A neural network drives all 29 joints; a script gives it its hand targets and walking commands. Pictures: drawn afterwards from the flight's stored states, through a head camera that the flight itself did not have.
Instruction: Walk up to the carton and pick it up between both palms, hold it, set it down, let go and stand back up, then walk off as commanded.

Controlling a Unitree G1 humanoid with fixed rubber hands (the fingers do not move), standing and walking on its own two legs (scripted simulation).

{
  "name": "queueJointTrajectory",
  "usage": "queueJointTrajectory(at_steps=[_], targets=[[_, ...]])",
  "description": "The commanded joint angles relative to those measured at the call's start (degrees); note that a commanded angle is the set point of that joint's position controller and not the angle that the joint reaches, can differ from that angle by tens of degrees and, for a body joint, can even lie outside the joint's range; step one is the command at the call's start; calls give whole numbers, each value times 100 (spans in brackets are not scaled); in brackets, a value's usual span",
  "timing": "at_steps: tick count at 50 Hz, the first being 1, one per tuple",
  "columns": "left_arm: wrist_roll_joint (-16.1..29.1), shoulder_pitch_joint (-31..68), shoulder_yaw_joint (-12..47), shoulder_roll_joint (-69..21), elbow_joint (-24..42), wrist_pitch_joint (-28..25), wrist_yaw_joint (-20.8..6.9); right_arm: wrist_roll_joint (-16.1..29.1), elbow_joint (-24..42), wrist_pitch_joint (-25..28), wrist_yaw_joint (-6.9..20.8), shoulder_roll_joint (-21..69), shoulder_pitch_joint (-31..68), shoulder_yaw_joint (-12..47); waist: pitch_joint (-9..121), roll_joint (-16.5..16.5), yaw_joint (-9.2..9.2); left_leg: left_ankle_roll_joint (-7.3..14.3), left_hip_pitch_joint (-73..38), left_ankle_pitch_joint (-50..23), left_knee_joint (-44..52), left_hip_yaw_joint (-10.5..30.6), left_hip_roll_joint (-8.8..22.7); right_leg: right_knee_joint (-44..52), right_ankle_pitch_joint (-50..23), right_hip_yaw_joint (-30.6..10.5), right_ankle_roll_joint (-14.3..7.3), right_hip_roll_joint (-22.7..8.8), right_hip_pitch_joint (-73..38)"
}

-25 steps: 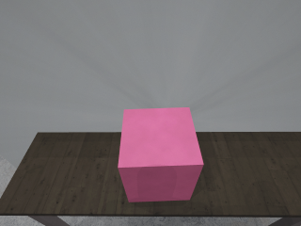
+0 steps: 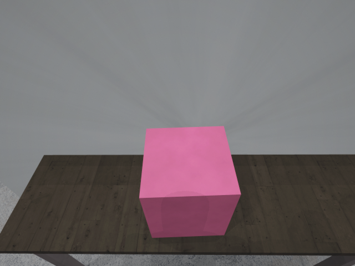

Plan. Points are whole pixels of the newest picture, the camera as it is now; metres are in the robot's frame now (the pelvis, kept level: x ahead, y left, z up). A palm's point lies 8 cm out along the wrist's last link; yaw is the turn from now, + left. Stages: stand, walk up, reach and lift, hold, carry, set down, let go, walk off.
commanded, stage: stand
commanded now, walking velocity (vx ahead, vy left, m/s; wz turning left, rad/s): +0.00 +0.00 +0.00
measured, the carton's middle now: (186, 183) +0.36 +0.01 -0.06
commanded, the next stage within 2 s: none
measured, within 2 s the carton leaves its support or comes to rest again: neither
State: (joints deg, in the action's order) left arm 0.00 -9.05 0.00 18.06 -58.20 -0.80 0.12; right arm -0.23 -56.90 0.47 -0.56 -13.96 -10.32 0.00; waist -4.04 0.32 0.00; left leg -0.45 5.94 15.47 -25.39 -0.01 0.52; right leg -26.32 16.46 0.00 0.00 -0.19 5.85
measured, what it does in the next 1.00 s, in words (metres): stands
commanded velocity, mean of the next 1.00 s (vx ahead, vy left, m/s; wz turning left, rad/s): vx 0.00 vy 0.00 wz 0.00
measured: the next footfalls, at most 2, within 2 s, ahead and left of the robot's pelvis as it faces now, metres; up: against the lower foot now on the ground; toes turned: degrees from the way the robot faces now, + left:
none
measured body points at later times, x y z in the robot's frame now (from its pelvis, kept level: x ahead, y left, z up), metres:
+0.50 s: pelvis +0.00 +0.00 +0.00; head +0.00 +0.00 +0.45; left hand +0.08 +0.28 -0.13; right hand +0.08 -0.26 -0.14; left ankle -0.01 +0.13 -0.74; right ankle -0.02 -0.12 -0.74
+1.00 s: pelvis +0.00 +0.00 +0.00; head +0.00 +0.00 +0.45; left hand +0.08 +0.29 -0.13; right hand +0.08 -0.26 -0.14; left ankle -0.01 +0.13 -0.74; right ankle -0.02 -0.12 -0.74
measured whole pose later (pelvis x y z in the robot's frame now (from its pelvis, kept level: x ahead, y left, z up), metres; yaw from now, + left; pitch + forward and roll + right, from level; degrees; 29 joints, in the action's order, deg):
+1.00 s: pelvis +0.00 +0.00 +0.00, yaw +0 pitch -4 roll +0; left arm 0.0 -8.8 0.0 18.1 -58.5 -0.8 0.1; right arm -0.2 -57.3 0.5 -0.6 -14.0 -10.2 0.0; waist -4.6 0.3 0.0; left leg -0.5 5.1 14.4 -23.6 0.0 0.5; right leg -24.5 15.4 0.0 0.0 -0.2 4.9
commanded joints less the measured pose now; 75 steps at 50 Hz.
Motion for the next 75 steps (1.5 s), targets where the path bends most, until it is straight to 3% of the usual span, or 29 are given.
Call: queueJointTrajectory(at_steps=[1, 7, 12, 13, 17, 20, 26, 28, 29, 32, 34, 37, 40, 44, 45, 47, 50, 51, 52, 53, 61, 62, 63, 66, 68, 71, 73, 74, 75], targets=[[-40, 437, -302, 1248, 74, -128, 97, -9, 83, 158, -128, -1559, 380, -362, 97, -244, -32, 265, -25, -1832, 682, 540, 658, 867, -1851, -588, -203, -664, -40], [-42, 445, -329, 1321, 59, -131, 55, -30, 132, 156, -87, -1610, 503, -393, 30, -365, -105, 204, 49, -1786, 662, 428, 626, 770, -1795, -617, -253, -690, -7], [-62, 602, -337, 1243, 199, -134, 94, 29, 139, 213, -88, -1669, 449, -451, 172, -62, 84, 243, -142, -1716, 794, 514, 646, 785, -1898, -521, -202, -664, 8], [-42, 545, -323, 1210, 162, -117, 73, -53, 107, 185, -104, -1645, 546, -396, 158, -385, -61, 250, -121, -1941, 725, 464, 657, 825, -1914, -540, -175, -678, -47], [-49, 528, -343, 1276, 113, -122, 98, -22, 111, 152, -64, -1488, 517, -362, -22, -96, 16, 215, 88, -1542, 791, 441, 670, 879, -2021, -603, -209, -729, -42], [-29, 391, -347, 1251, 93, -158, 51, -12, 136, 168, -77, -1400, 471, -305, -79, -232, -99, 288, 119, -1662, 754, 529, 655, 921, -1726, -688, -218, -674, -5], [-75, 579, -360, 1335, 163, -132, 112, -40, 126, 180, -89, -1411, 362, -350, -45, -124, 93, 253, -85, -1391, 740, 518, 674, 920, -1496, -658, -233, -716, 257], [-63, 441, -292, 1188, 73, -149, 68, -52, 129, 169, -62, -1461, 365, -337, -34, -189, -6, 252, 18, -1519, 818, 463, 645, 929, -1651, -712, -214, -727, 35], [-34, 549, -298, 1269, 117, -162, 79, -34, 86, 123, -63, -1466, 445, -316, -51, -540, -18, 272, 74, -1344, 776, 468, 661, 905, -1714, -768, -239, -739, 55], [-29, 538, -307, 1289, 50, -158, 73, 18, 109, 196, -73, -1536, 461, -349, 111, -159, 37, 264, 63, -1838, 794, 520, 675, 863, -2075, -691, -215, -725, -159], [-54, 328, -325, 1276, 19, -143, 73, -58, 74, 183, -73, -1564, 499, -352, 71, -447, -91, 225, 17, -1899, 836, 471, 682, 825, -2091, -637, -188, -724, -166], [-59, 471, -329, 1263, 79, -115, 115, 6, 79, 184, -101, -1575, 357, -374, 38, -139, 33, 202, -147, -1994, 792, 458, 650, 840, -2097, -583, -194, -686, -47], [-54, 442, -308, 1222, 56, -134, 90, -11, 81, 160, -106, -1590, 406, -357, -66, -362, -21, 204, 28, -1889, 774, 447, 679, 882, -2052, -573, -173, -731, -79], [-69, 532, -308, 1245, 80, -143, 94, -38, 121, 160, -101, -1559, 391, -382, -85, -111, 34, 221, -115, -1683, 799, 454, 655, 942, -1936, -659, -255, -757, 146], [-77, 522, -302, 1206, 98, -131, 74, 8, 56, 153, -76, -1682, 420, -402, 124, -363, 30, 214, -148, -1676, 776, 392, 627, 927, -1975, -643, -229, -731, 0], [-48, 451, -361, 1324, 61, -105, 89, -56, 114, 163, -49, -1562, 507, -387, 56, -104, -51, 232, -80, -1803, 820, 479, 700, 901, -1745, -592, -229, -724, 44], [-37, 442, -292, 1104, 71, -145, 68, 1, 147, 186, -66, -1697, 481, -413, 181, -434, -50, 246, -65, -1660, 783, 447, 680, 961, -1962, -674, -223, -736, -176], [-70, 405, -299, 1304, 9, -142, 102, -8, 110, 170, -42, -1492, 432, -354, -135, -230, 38, 195, -79, -1830, 939, 509, 685, 884, -1879, -605, -216, -722, 113], [-9, 389, -280, 1088, 47, -91, 72, -56, 108, 181, -48, -1640, 568, -359, -118, -271, -134, 269, 158, -1604, 805, 482, 671, 1040, -1918, -640, -205, -715, -118], [-22, 417, -336, 1342, 71, -115, 115, -15, 99, 154, -38, -1482, 330, -348, 107, -169, 4, 165, -102, -1707, 908, 484, 638, 861, -1888, -584, -213, -734, -119], [-47, 473, -360, 1310, 73, -139, 79, -63, 94, 129, -58, -1484, 585, -369, -16, -356, -75, 240, 73, -1763, 906, 485, 663, 905, -1869, -564, -176, -706, -117], [-73, 483, -387, 1470, 88, -137, 120, -54, 194, 160, -56, -1380, 537, -339, -29, -104, 19, 198, -8, -1796, 853, 449, 674, 898, -1858, -556, -172, -674, 42], [-72, 386, -340, 1377, 41, -116, 84, -46, 166, 159, -34, -1498, 651, -363, 11, -431, -98, 193, 12, -1658, 862, 420, 645, 986, -1689, -559, -168, -714, -41], [-58, 531, -325, 1206, 129, -146, 43, -33, 28, 145, -67, -1687, 474, -443, -124, -174, 52, 223, -103, -1645, 869, 483, 653, 1064, -1878, -614, -241, -726, 141], [-37, 396, -271, 1169, 71, -144, 68, 0, 82, 106, -62, -1714, 384, -422, 102, -424, 38, 185, -221, -1824, 794, 430, 648, 1042, -1989, -570, -153, -709, 1], [-37, 311, -312, 1252, 4, -169, 85, 2, 56, 146, -43, -1533, 361, -370, 84, -17, 29, 220, -52, -1668, 852, 472, 672, 989, -1713, -563, -189, -739, -8], [-35, 502, -351, 1276, 85, -161, 46, -35, 52, 167, -58, -1572, 457, -408, 70, -388, -84, 204, 83, -1865, 870, 422, 632, 900, -1899, -617, -203, -743, -150], [-46, 463, -335, 1300, 56, -125, 85, -36, 73, 154, -47, -1579, 535, -365, -13, -144, -70, 231, -5, -1769, 783, 426, 682, 958, -1949, -597, -210, -715, -21], [-51, 522, -304, 1307, 53, -97, 77, -11, 19, 130, -55, -1595, 353, -353, 134, -253, 107, 182, -150, -1786, 818, 463, 664, 971, -1999, -580, -206, -731, -99]])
